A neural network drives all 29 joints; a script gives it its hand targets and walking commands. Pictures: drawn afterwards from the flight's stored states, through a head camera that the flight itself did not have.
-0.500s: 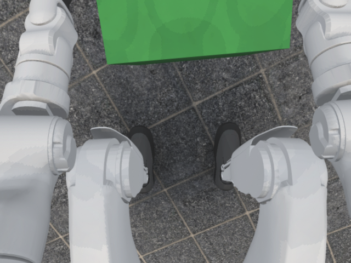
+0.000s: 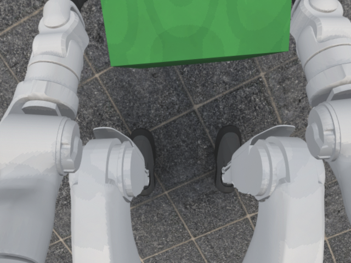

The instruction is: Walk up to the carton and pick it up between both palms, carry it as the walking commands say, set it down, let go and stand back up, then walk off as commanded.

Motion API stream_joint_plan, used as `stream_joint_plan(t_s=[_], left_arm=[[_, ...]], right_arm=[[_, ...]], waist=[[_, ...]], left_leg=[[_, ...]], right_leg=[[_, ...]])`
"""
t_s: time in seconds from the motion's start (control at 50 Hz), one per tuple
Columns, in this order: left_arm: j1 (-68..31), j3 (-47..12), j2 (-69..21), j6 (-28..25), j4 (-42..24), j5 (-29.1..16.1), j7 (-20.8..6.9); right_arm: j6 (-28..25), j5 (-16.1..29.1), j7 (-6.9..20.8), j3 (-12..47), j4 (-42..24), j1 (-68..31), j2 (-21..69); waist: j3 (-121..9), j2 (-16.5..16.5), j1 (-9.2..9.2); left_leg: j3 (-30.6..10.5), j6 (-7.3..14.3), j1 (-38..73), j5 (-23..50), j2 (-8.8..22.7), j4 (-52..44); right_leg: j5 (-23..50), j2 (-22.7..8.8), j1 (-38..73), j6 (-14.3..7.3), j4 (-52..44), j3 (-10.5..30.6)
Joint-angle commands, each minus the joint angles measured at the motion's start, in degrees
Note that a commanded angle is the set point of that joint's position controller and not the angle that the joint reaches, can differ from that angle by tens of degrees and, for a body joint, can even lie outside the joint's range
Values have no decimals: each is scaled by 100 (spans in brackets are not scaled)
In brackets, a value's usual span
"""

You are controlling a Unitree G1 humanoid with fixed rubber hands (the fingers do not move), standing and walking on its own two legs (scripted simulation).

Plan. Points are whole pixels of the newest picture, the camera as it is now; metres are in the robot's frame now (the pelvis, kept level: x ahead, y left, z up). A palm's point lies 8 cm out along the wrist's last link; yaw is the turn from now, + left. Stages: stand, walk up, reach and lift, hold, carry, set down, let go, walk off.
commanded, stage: reach and lift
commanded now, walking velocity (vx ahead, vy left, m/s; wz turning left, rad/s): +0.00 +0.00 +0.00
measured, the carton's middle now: out of the picture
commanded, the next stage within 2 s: none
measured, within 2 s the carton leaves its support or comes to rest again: leaves its support in 1.18 s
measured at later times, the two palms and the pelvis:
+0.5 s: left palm out of the picture +0.54 +0.17 -0.17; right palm out of the picture +0.54 -0.18 -0.17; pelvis +0.00 +0.00 +0.01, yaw -1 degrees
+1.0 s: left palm out of the picture +0.54 +0.17 -0.17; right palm out of the picture +0.55 -0.18 -0.17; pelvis -0.01 +0.00 -0.01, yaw -1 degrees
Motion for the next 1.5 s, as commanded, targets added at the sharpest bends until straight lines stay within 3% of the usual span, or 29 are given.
stream_joint_plan(t_s=[0.0,0.06,0.24,0.5,0.6,0.68,0.82,0.94,1.12,1.26,1.34,1.48], left_arm=[[-1425,24,613,-112,-507,-10,27],[-1496,-22,530,-128,-505,-15,54],[-1624,-39,250,-216,-380,90,115],[-2231,-523,-720,-401,-396,-183,-119],[-2834,-859,-1799,-376,-471,-275,-367],[-3419,-1132,-3501,-230,-588,-220,-822],[-3643,-847,-4621,133,-981,89,-1335],[-3750,-701,-4877,368,-1250,213,-1529],[-4141,-1091,-5203,524,-2135,-38,-1493],[-4169,-1328,-5485,514,-2857,-184,-1404],[-3852,-1188,-5703,581,-2748,10,-1440],[-3219,-587,-6056,925,-2329,746,-1614]], right_arm=[[-116,13,-38,-27,-487,-1483,-624],[-130,22,-68,33,-502,-1565,-512],[-162,209,-87,458,-553,-1835,87],[-223,324,14,984,-749,-2287,1182],[-167,377,270,1287,-810,-2755,2323],[-44,257,729,1402,-946,-3290,3968],[238,4,1245,1112,-1222,-3478,5020],[435,-60,1418,1026,-1493,-3578,5245],[538,192,1404,1360,-2526,-4033,5510],[566,102,1322,1316,-2884,-3762,5766],[641,-200,1352,1024,-2673,-3372,5903],[976,-894,1625,363,-2348,-2730,6153]], waist=[[-6873,-112,-9],[-6940,-117,-1],[-6974,-256,252],[-6934,-237,247],[-6996,-228,223],[-6836,-186,169],[-6563,-206,200],[-6618,-196,243],[-8435,-204,197],[-9237,-164,-35],[-8780,-65,-115],[-7802,60,-166]], left_leg=[[69,-173,3258,1607,-242,-985],[80,-175,3273,1611,-263,-998],[137,-139,3199,1667,-315,-1050],[161,-102,2984,1653,-399,-1113],[148,-85,3036,1593,-455,-1108],[164,-68,3002,1500,-555,-1076],[320,-29,2797,1356,-612,-958],[419,12,2710,1177,-578,-895],[494,1,3627,1733,-599,-838],[492,-74,3936,2321,-715,-909],[478,-113,3688,2191,-772,-1086],[463,-123,3281,1654,-842,-1461]], right_leg=[[1466,305,3455,113,-821,-80],[1486,333,3528,114,-839,-75],[1564,435,3715,171,-905,-23],[1683,565,3966,138,-1036,68],[1636,617,3990,106,-999,54],[1526,689,3799,64,-927,-20],[1356,717,3495,-16,-853,-160],[1133,696,3415,-61,-804,-218],[1603,723,4129,-51,-707,-378],[2242,786,4415,-48,-786,-417],[2110,805,4095,-41,-947,-419],[1476,834,3318,-45,-1325,-450]])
